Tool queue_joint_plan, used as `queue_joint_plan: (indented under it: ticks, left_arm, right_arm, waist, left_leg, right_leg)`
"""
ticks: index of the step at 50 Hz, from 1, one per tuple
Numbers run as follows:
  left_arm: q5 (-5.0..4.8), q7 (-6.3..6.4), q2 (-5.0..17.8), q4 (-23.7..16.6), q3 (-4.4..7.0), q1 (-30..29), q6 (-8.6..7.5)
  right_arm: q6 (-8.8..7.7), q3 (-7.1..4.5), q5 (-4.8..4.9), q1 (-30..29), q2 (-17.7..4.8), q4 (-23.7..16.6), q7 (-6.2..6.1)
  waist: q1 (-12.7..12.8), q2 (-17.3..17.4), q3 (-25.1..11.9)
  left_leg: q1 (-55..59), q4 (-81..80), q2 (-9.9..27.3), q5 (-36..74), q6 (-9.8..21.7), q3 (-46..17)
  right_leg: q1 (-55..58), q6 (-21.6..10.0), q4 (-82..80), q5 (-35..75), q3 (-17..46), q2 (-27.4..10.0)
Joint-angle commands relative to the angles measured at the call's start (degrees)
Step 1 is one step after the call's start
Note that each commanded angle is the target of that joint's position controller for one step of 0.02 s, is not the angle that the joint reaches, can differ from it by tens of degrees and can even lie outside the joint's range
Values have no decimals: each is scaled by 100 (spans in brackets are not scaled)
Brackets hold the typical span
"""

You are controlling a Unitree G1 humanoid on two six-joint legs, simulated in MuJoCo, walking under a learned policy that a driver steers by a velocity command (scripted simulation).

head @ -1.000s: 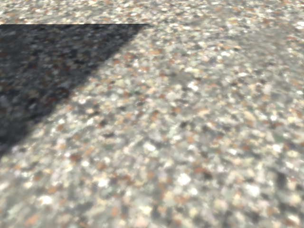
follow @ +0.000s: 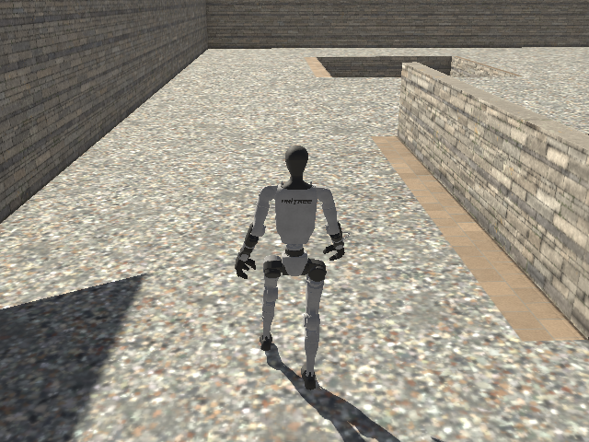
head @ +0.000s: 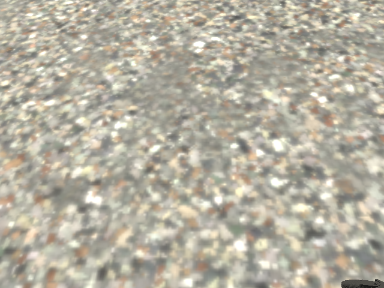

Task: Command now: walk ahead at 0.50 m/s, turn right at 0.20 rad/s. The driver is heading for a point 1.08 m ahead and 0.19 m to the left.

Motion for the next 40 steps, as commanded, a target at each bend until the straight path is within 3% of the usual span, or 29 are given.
queue_joint_plan:
  ticks: [1,4,5,6,7,8,9,10,11,12,13,16,19,23,26,28,30,31,32,33,34,35,36,37,38,40]
  left_arm:
    - [-29,43,967,-81,260,356,-19]
    - [-15,79,1026,8,287,386,79]
    - [-9,84,1064,-5,292,293,104]
    - [18,82,998,-33,250,195,124]
    - [114,89,778,-165,145,171,125]
    - [21,50,236,-141,-4,1085,27]
    - [-31,26,636,-86,36,807,-45]
    - [-141,4,952,-262,131,140,-82]
    - [-111,12,907,-386,100,-286,-109]
    - [-19,9,835,-444,110,-488,-122]
    - [20,9,776,-416,130,-384,-99]
    - [27,19,501,-310,77,-136,11]
    - [80,26,377,-470,16,-679,8]
    - [46,-53,255,-605,-42,-1438,-83]
    - [-9,-135,301,-755,-35,-1914,-130]
    - [-23,-198,371,-849,-14,-2086,-156]
    - [-14,-237,492,-843,33,-1947,-179]
    - [3,-232,599,-759,92,-1611,-189]
    - [30,-197,809,-533,216,-886,-187]
    - [96,-135,1154,-334,342,92,-182]
    - [164,-97,1756,-249,481,612,-142]
    - [75,-96,1254,-228,361,730,-118]
    - [54,-81,988,-232,258,378,-121]
    - [70,-69,812,-260,199,22,-121]
    - [92,-85,630,-245,142,-307,-139]
    - [151,-102,474,-214,113,-653,-234]
  right_arm:
    - [-131,-97,33,-761,-474,-603,92]
    - [-142,-145,24,-529,-582,-622,136]
    - [-145,-205,17,-162,-684,-552,113]
    - [-149,-308,1,579,-875,-375,75]
    - [-144,-379,-70,1568,-1181,-249,34]
    - [-98,-493,-72,2080,-1527,-46,59]
    - [-70,-353,72,2186,-980,-19,74]
    - [-39,-280,80,1767,-780,-74,37]
    - [3,-244,13,1380,-716,-144,12]
    - [13,-211,-37,1145,-640,-147,16]
    - [-16,-173,-89,1033,-549,-162,14]
    - [-73,-182,-5,1012,-575,-82,27]
    - [-48,-245,19,1126,-777,32,-28]
    - [34,-266,82,1405,-881,186,-75]
    - [107,-286,117,1730,-944,358,-80]
    - [174,-309,134,1805,-987,438,-100]
    - [238,-342,146,1768,-1061,484,-137]
    - [267,-351,153,1659,-1105,476,-155]
    - [293,-314,145,1611,-1022,467,-170]
    - [284,-190,58,1634,-748,360,-181]
    - [177,19,17,2273,-112,184,-149]
    - [75,-43,129,2109,-440,285,-126]
    - [26,-176,274,1625,-863,148,-102]
    - [22,-177,265,1290,-847,69,-104]
    - [60,-191,189,1125,-785,38,-111]
    - [229,-220,167,1384,-627,141,-119]
  waist:
    - [136,-614,245]
    - [-57,-779,115]
    - [-282,-840,-130]
    - [-683,-763,-672]
    - [-1075,-376,-1557]
    - [-778,1279,-2423]
    - [-994,1030,-2341]
    - [-1026,516,-1350]
    - [-882,-28,-813]
    - [-715,-165,-367]
    - [-524,-18,-310]
    - [-332,163,-270]
    - [-434,42,-93]
    - [-722,47,40]
    - [-892,73,142]
    - [-868,118,195]
    - [-700,193,108]
    - [-466,231,-88]
    - [-95,146,-554]
    - [301,-139,-1342]
    - [127,-1537,-2152]
    - [325,-1629,-2404]
    - [315,-1232,-1420]
    - [158,-916,-943]
    - [-14,-758,-517]
    - [-339,-949,-286]
  left_leg:
    - [147,-422,-171,-79,193,73]
    - [410,-608,-323,-917,444,173]
    - [1006,-679,-508,-1115,570,351]
    - [2144,-728,-549,-822,766,439]
    - [3901,-434,308,-438,1151,-461]
    - [6055,-856,1602,-1707,2107,-3132]
    - [6131,-1558,1673,-2813,2014,-4063]
    - [5393,-1694,1517,-3013,1752,-3252]
    - [4543,-1812,1290,-2605,1597,-2596]
    - [3820,-1981,1095,-2007,1591,-2166]
    - [3418,-2117,919,-1570,1541,-1857]
    - [2954,-2451,741,-879,1630,-1239]
    - [2904,-2671,668,-507,1623,-765]
    - [2941,-2674,421,-496,1365,-208]
    - [3321,-2538,615,-601,1334,-271]
    - [3711,-2348,808,-457,1271,-362]
    - [4007,-2043,934,23,1165,-409]
    - [4037,-1635,866,781,1077,-308]
    - [3867,-769,606,1466,935,-74]
    - [2915,670,322,673,728,90]
    - [527,2915,-640,-2282,293,358]
    - [-262,3766,-715,-4050,285,-423]
    - [-706,4024,-414,-3715,345,-504]
    - [-617,3822,-131,-3207,362,-349]
    - [-454,3489,26,-2844,324,-305]
    - [164,3194,218,-2383,253,-368]
  right_leg:
    - [-53,-772,-255,1643,864,-1724]
    - [541,-599,216,2705,980,-1906]
    - [568,-514,657,3735,886,-1792]
    - [358,-368,1554,4404,642,-1497]
    - [-645,-169,3106,3281,428,-1149]
    - [-2888,313,5330,-511,85,-129]
    - [-3692,313,5923,-1709,616,-206]
    - [-4107,301,6073,-1318,507,-524]
    - [-4012,293,5814,-842,232,-823]
    - [-3903,320,5406,-559,123,-1002]
    - [-3563,330,5122,-345,133,-1179]
    - [-3260,469,4528,-192,-25,-1294]
    - [-3495,615,3557,617,-121,-1380]
    - [-3140,626,2106,1868,-328,-1183]
    - [-3112,560,1616,1988,-366,-1065]
    - [-3190,430,1377,1648,-339,-1015]
    - [-2923,272,1199,1225,-380,-937]
    - [-2397,164,1061,1116,-513,-801]
    - [-1344,0,924,1191,-656,-659]
    - [355,-323,1185,1361,6,-1317]
    - [2543,-1201,951,582,2540,-2812]
    - [2576,-1362,257,-271,3641,-3031]
    - [1852,-1066,123,-428,2776,-2849]
    - [1095,-869,-3,-219,2033,-2609]
    - [391,-770,-241,120,1529,-2384]
    - [-415,-656,-635,651,827,-2144]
